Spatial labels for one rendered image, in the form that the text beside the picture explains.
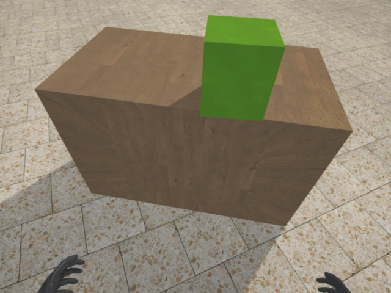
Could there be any carton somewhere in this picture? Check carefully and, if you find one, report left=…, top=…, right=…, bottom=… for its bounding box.
left=200, top=15, right=285, bottom=121

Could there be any right robot hand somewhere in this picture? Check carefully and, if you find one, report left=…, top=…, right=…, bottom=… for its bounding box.
left=316, top=272, right=351, bottom=293

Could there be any left robot hand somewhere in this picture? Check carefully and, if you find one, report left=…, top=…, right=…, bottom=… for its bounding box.
left=38, top=255, right=85, bottom=293

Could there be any pedestal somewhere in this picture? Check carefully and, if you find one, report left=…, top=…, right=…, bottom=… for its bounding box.
left=35, top=27, right=353, bottom=226

